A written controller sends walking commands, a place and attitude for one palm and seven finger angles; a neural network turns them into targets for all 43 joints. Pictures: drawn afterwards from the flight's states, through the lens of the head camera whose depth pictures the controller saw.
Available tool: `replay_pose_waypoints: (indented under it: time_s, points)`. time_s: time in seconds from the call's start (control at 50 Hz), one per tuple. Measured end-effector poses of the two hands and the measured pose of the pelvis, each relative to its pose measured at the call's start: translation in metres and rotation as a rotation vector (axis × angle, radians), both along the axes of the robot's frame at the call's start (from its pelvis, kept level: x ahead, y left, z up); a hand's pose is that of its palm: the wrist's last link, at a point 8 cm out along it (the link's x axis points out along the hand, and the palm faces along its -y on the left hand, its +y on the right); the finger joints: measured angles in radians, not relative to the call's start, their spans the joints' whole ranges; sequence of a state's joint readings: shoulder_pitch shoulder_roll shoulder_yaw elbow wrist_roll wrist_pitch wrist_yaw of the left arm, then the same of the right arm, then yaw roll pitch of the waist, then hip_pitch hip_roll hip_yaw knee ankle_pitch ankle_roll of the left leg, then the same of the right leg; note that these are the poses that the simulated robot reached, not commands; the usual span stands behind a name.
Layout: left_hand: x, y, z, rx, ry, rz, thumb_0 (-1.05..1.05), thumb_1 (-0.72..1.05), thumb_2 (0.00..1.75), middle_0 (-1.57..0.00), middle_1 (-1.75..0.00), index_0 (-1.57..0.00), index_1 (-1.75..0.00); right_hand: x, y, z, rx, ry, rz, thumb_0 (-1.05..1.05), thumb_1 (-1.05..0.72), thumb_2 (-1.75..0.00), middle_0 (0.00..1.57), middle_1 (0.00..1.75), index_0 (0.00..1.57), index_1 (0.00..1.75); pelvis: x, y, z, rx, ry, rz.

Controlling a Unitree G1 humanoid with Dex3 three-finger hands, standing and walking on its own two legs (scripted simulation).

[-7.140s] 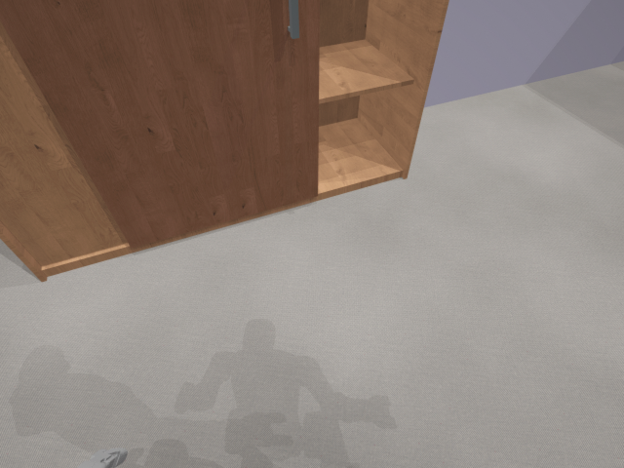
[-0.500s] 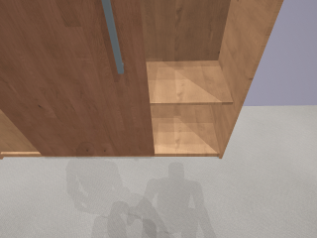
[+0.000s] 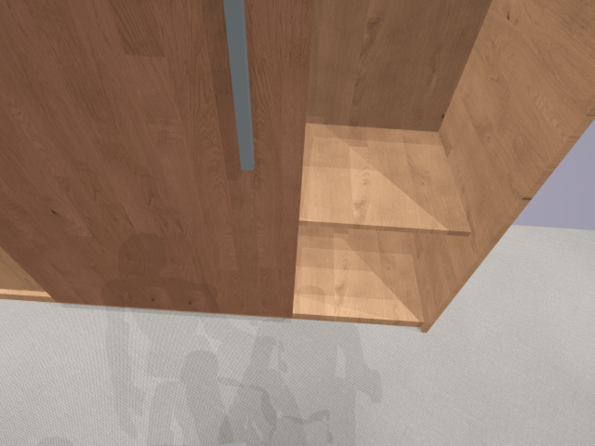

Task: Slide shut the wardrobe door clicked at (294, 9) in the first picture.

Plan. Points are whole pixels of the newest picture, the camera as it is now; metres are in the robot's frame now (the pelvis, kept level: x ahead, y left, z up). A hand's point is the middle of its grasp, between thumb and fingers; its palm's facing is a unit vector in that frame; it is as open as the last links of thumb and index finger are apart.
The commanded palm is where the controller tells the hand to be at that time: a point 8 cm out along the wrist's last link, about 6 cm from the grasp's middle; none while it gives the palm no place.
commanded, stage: take the last steps up to it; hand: left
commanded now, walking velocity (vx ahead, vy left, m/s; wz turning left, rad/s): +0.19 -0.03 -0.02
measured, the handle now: (242, 74) +0.59 +0.15 +0.19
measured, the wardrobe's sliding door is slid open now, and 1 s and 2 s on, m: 0.47 0.47 0.47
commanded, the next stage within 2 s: come to a stop and stand still in 0.10 s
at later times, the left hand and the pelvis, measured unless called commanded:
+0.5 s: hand (212, 401) +0.20 +0.15 -0.14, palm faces +0.04 -0.97 -0.24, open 7.3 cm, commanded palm none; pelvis +0.11 -0.03 +0.01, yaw +1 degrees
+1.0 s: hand out of the picture +0.07 +0.24 -0.16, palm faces +0.06 -0.97 -0.25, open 7.4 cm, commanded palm none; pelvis +0.08 +0.05 +0.00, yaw +0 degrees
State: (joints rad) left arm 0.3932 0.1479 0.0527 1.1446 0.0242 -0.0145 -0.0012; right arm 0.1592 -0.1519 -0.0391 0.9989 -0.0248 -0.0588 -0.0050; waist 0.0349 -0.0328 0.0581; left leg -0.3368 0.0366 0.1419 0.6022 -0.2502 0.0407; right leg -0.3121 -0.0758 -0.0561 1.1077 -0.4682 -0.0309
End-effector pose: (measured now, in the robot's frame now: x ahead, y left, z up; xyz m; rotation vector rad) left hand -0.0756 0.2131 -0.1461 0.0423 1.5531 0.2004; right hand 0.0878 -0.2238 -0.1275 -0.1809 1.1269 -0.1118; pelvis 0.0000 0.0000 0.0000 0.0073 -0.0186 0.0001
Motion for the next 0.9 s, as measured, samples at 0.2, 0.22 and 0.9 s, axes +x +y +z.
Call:
replay_pose_waypoints:
  time_s: [0.2, 0.22, 0.9]
  points:
    - [0.181, 0.021, 0.028, 0.084, -0.294, -0.113, 0.01, 0.91, 0.9, -0.19, -0.29, -0.2, -0.3, -0.004, -0.006, -0.005, 0.022, 0.144, -0.083, 0.0, -0.93, -0.9, 0.2, 0.3, 0.2, 0.29, 0.063, -0.001, 0.013, 0.03, 0.01, -0.009]
    - [0.196, 0.018, 0.029, 0.088, -0.312, -0.125, 0.0, 0.91, 0.9, -0.19, -0.29, -0.2, -0.3, -0.005, -0.007, -0.008, 0.031, 0.164, -0.09, 0.0, -0.93, -0.9, 0.2, 0.3, 0.2, 0.29, 0.07, -0.004, 0.012, 0.033, 0.009, -0.009]
    - [0.167, 0.078, 0.018, 0.136, -0.239, -0.095, 0.01, 0.91, 0.89, -0.19, -0.29, -0.2, -0.3, 0.071, 0.037, -0.004, 0.017, 0.013, 0.004, 0.01, -0.91, -0.9, 0.2, 0.3, 0.2, 0.29, 0.083, 0.043, 0.001, -0.003, -0.023, 0.015]
